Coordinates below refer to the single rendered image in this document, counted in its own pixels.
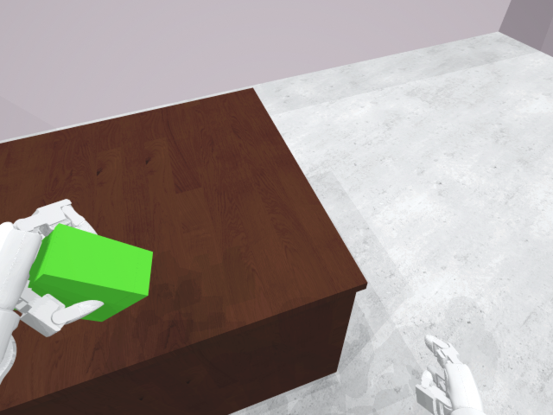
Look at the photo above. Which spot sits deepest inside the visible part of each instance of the sponge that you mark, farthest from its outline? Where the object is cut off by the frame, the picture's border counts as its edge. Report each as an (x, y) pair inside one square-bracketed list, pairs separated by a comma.
[(74, 266)]

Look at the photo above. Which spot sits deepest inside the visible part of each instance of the table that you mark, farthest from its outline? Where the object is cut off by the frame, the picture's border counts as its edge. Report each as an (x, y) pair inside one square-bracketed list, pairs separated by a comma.
[(251, 286)]

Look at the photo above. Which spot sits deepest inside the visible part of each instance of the left robot forearm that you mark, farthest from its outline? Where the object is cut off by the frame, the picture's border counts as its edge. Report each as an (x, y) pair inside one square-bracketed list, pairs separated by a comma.
[(8, 323)]

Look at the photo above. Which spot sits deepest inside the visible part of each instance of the left robot hand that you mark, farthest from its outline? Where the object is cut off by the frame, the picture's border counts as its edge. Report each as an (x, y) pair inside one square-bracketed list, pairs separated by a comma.
[(19, 245)]

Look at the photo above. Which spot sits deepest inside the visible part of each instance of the right robot hand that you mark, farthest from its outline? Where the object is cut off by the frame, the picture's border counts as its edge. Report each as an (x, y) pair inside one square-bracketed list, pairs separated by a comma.
[(458, 388)]

